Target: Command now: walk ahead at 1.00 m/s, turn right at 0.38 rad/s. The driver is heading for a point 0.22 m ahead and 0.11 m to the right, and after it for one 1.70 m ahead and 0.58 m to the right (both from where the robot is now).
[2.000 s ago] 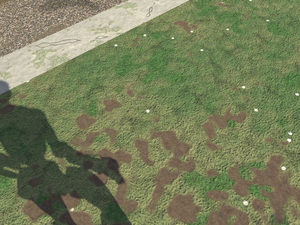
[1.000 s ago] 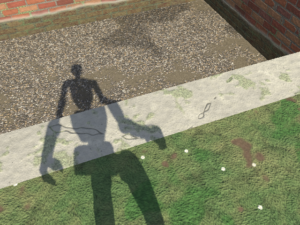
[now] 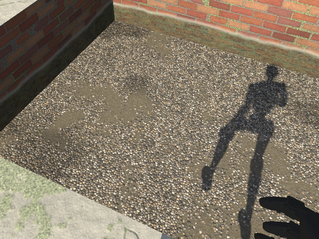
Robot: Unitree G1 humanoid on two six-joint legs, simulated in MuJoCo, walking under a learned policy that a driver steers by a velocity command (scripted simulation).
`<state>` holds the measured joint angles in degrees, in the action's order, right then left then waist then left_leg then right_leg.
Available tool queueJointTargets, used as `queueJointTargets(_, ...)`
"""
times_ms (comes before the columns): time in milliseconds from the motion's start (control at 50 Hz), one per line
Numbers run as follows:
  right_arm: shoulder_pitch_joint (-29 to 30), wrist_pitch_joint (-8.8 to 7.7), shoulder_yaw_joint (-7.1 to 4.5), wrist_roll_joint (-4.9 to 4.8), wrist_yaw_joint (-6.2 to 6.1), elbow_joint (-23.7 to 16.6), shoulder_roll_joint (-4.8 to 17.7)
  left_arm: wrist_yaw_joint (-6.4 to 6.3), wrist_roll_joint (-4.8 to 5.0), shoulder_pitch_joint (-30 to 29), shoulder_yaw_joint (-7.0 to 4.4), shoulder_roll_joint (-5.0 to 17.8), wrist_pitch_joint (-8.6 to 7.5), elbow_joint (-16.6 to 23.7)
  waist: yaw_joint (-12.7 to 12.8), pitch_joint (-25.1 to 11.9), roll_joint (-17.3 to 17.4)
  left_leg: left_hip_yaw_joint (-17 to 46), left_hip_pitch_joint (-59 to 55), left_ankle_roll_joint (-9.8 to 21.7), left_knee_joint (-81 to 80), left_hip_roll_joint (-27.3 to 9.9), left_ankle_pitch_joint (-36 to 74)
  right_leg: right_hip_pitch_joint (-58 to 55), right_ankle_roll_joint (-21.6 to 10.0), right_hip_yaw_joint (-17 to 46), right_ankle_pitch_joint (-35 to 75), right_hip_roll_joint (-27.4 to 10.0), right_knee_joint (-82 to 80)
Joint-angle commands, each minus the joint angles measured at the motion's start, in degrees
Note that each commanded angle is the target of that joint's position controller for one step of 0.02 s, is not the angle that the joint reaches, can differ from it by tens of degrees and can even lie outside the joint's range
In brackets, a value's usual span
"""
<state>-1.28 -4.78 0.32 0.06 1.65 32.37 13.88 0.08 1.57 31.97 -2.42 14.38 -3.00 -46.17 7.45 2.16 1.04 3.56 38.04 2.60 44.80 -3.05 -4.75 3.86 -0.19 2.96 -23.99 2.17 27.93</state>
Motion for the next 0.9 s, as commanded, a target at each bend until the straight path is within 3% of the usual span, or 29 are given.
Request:
queueJointTargets(20,-3.0,-1.24,-2.44,-0.64,0.26,-2.0,6.2,-0.78,1.2,-7.7,-2.38,10.3,0.03,8.0,-8.6,1.0,-4.9,-3.7,-22.6,-1.1,-9.9,4.1,4.2,14.7,-10.5,12.6,31.6,-11.4,-5.8)
queueJointTargets(40,-7.4,-1.27,-3.69,-0.2,0.13,-0.7,7.6,-1.09,1.26,-5.8,-2.57,10.9,0.6,7.3,-10.8,-1.6,-5.0,-4.1,-28.0,-0.1,-13.0,4.9,5.2,11.9,-8.4,11.3,38.1,-9.2,1.7)
queueJointTargets(60,-14.6,-1.22,-4.31,1.45,-0.04,0.8,8.6,-1.47,1.12,-5.5,-2.48,10.7,0.88,7.7,-14.7,-6.7,-5.0,-2.6,-37.2,1.1,-11.1,2.6,10.7,14.2,-5.5,9.7,37.7,-6.2,13.6)
queueJointTargets(80,-24.6,-1.3,-5.08,2.29,-0.45,1.9,12.5,-1.81,-0.02,-3.9,-1.28,6.3,0.94,8.6,-17.2,-16.2,4.8,11.3,-51.3,4.4,-8.6,-10.2,22.6,23.0,-2.1,7.6,14.6,-0.7,36.8)
queueJointTargets(100,-25.9,-0.69,-4.51,2.86,0.73,2.9,11.9,-1.77,1.98,4.7,-0.11,1.9,0.25,9.1,-12.6,-27.1,18.3,32.7,-57.0,14.3,-13.5,-24.1,29.0,31.5,-0.3,12.2,-12.9,4.5,54.4)
queueJointTargets(120,-20.3,0.23,-4.26,0.89,0.69,2.0,9.1,-2.18,2.34,1.4,-1.21,6.2,1.09,9.8,-11.7,-22.0,13.2,33.4,-50.4,14.2,-18.8,-24.0,14.8,36.6,1.1,10.5,-9.8,0.7,57.4)
queueJointTargets(140,-17.1,1.23,-3.81,0.76,0.35,1.8,7.0,-3.08,2.12,-6.1,-2.18,8.1,2.84,11.0,-12.8,-12.4,9.8,25.7,-43.4,12.5,-19.5,-23.1,13.4,40.4,2.0,7.4,-7.3,-0.8,58.7)
queueJointTargets(160,-15.0,2.02,-3.77,1.42,0.24,2.8,6.7,-4.15,0.98,-8.7,-2.61,8.3,4.53,11.8,-11.0,-7.7,5.2,19.8,-35.3,11.6,-20.4,-21.1,17.0,39.1,2.3,5.1,-5.4,-2.1,58.9)
queueJointTargets(180,-11.9,2.83,-3.44,1.78,0.11,2.7,5.7,-4.58,-0.51,-8.3,-3.09,8.7,6.16,12.2,-9.0,-5.1,5.1,14.3,-29.6,11.1,-19.7,-19.3,22.0,37.1,2.8,3.9,-4.5,-3.1,59.1)
queueJointTargets(200,-8.8,3.06,-3.36,2.39,-0.38,3.0,5.3,-4.44,-0.28,-7.0,-3.17,7.7,7.62,12.2,-6.3,-3.2,6.2,9.3,-24.2,9.7,-20.7,-17.7,22.7,33.5,2.5,3.4,-4.1,-4.4,57.2)
queueJointTargets(260,-4.0,3.69,-3.65,2.22,-1.89,4.6,5.5,-4.33,0.41,-9.4,-2.88,5.7,9.58,13.8,-4.0,-1.5,6.9,0.7,-20.8,7.7,-22.5,-15.8,17.7,30.9,2.7,1.9,-0.9,-6.4,44.2)
queueJointTargets(320,-1.9,4.95,-4.54,1.9,-2.69,5.4,7.5,-2.16,0.04,-13.7,-1.45,3.5,9.47,15.3,-4.8,-3.1,6.8,-7.6,-20.1,5.1,-19.5,-13.9,14.0,23.1,0.7,-2.5,11.8,-6.5,26.8)
queueJointTargets(380,-1.9,5.33,-5.11,0.09,-3.26,6.7,8.9,0.84,0.57,-14.7,-2.4,6.0,9.08,16.7,-5.4,-5.0,8.0,-9.8,-21.2,2.9,-15.2,-14.1,7.0,18.3,-1.6,-4.8,13.1,-5.1,19.7)
queueJointTargets(400,-1.3,6.02,-5.42,1.48,-3.87,7.7,10.6,0.9,-0.01,-11.8,-2.54,7.2,9.09,16.6,-3.2,-5.7,5.9,-11.5,-20.8,4.5,-10.3,-13.5,17.4,15.0,-1.7,-6.5,14.8,-4.6,19.7)
queueJointTargets(420,1.7,6.52,-5.39,1.1,-4.1,7.0,10.9,1.13,-1.26,-6.3,-2.8,8.1,9.36,16.3,0.7,-6.4,6.3,-11.9,-19.3,2.8,-4.3,-13.0,23.4,10.4,-4.2,-5.7,17.1,-3.7,14.2)
queueJointTargets(440,3.0,6.86,-5.64,0.33,-4.11,6.7,11.2,0.58,-2.47,1.5,-4.01,10.8,8.94,14.5,4.0,-9.1,1.0,-13.7,-15.1,-0.2,10.7,-7.4,18.0,1.4,-8.7,-2.6,26.3,-2.6,11.1)
queueJointTargets(460,-4.2,7.49,-5.13,1.55,-3.79,6.1,8.3,-0.04,-2.78,-4.2,-5.32,18.9,8.39,17.3,-3.7,-6.2,-24.3,-13.8,0.6,-5.7,31.7,5.1,-31.4,-1.9,-17.7,20.9,56.1,-10.8,1.7)
queueJointTargets(480,-7.6,7.38,-5.08,0.62,-3.43,4.8,9.3,1.0,-4.05,-10.4,-4.55,19.5,7.39,19.8,-6.1,-14.5,-28.1,0.7,5.0,-5.3,38.1,7.9,-32.5,0.3,-23.8,36.5,34.0,-17.2,-7.2)
queueJointTargets(500,-6.1,7.33,-6.27,-0.54,-3.79,5.7,13.0,1.59,-3.46,-14.5,-3.88,16.6,6.55,21.4,-6.1,-11.0,-20.5,2.8,6.8,-4.7,40.9,7.6,-27.8,4.8,-22.0,35.8,20.3,-16.9,-9.7)
queueJointTargets(520,-5.2,7.36,-6.6,-0.25,-4.73,6.8,13.3,1.02,-2.17,-16.2,-3.38,15.3,6.06,21.1,-7.0,-6.4,-15.3,3.3,7.1,-3.8,40.7,7.7,-24.0,9.0,-18.4,33.2,15.1,-15.1,-9.6)
queueJointTargets(540,-5.9,7.73,-6.43,1.3,-5.65,7.7,12.0,0.32,-1.04,-16.9,-3.03,14.5,6.01,21.2,-7.9,-5.4,-10.3,4.1,6.0,-3.8,40.1,7.0,-20.6,10.6,-15.9,29.9,15.2,-13.5,-7.9)
queueJointTargets(560,-6.0,8.05,-6.13,2.54,-5.8,7.5,11.4,-0.79,-0.62,-18.1,-2.88,14.5,6.25,21.4,-8.6,-7.1,-9.1,5.2,3.1,-3.8,38.2,6.6,-18.1,11.7,-15.1,28.0,16.5,-12.4,-6.8)
queueJointTargets(640,0.2,7.94,-4.75,2.61,-5.05,5.1,8.7,-2.72,-0.84,-17.1,-2.02,12.1,6.61,21.4,-6.8,-9.6,-4.0,6.6,0.8,-4.3,24.3,7.7,-15.5,5.7,-14.0,28.1,14.1,-9.3,-6.4)
queueJointTargets(680,2.8,7.73,-4.31,2.17,-4.2,4.6,7.5,-3.0,-1.11,-16.8,-2.01,11.8,7.17,21.8,-5.8,-8.8,-3.3,6.8,0.4,-4.2,16.9,8.6,-16.0,4.3,-12.9,30.6,7.3,-9.3,-7.6)
queueJointTargets(740,3.9,7.97,-3.73,2.07,-3.1,3.3,5.9,-3.14,-1.41,-18.1,-1.96,11.8,8.58,22.7,-5.6,-6.7,-7.1,5.5,-2.5,-4.8,10.4,10.0,-15.3,7.4,-12.1,32.6,0.6,-6.9,-9.2)
queueJointTargets(760,2.9,7.79,-4.04,2.17,-3.0,3.7,6.5,-3.17,-1.02,-19.9,-1.85,11.1,9.2,23.2,-5.6,-6.6,-6.9,5.2,-4.1,-4.6,8.9,10.9,-15.9,8.7,-12.4,33.0,1.0,-6.2,-9.2)
queueJointTargets(800,1.2,6.9,-3.62,2.31,-2.06,3.7,6.4,-3.14,-1.69,-22.5,-1.47,10.6,9.77,24.0,-6.6,-8.2,-8.7,4.3,-7.5,-4.2,12.9,10.2,-13.9,11.8,-12.8,33.2,5.3,-6.8,-8.2)
queueJointTargets(840,0.3,6.25,-2.68,1.47,-1.21,3.3,5.9,-3.3,-1.98,-24.8,-0.34,7.9,10.03,24.4,-6.0,-8.4,-10.2,3.2,-9.8,-3.6,5.5,8.3,-16.5,11.6,-11.2,30.0,7.0,-6.0,-6.8)
queueJointTargets(900,-4.2,5.45,-0.6,1.66,0.88,4.0,2.7,-2.43,-3.07,-24.4,1.55,3.4,10.02,21.6,-6.5,-10.3,-12.5,2.9,-23.8,-1.1,-7.6,6.0,-14.1,14.3,-8.9,28.7,-3.6,-4.9,-9.0)
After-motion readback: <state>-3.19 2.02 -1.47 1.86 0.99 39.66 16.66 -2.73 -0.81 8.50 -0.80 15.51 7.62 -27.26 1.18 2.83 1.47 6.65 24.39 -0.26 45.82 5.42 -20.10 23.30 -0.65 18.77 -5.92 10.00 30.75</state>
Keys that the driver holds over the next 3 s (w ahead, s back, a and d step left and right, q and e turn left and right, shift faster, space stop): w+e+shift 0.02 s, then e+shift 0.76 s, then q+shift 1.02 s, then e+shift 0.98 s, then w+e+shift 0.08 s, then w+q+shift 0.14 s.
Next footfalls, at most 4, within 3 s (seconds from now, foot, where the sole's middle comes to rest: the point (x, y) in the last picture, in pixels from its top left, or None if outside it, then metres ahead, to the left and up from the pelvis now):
0.06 left None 0.25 0.13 -0.76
0.44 right None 0.28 -0.15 -0.76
0.96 left None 0.36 0.05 -0.76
1.42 right None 0.27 -0.11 -0.76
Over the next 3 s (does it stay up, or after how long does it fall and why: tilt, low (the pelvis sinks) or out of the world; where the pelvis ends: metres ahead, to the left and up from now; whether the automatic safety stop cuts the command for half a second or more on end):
stays up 0.27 0.07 0.01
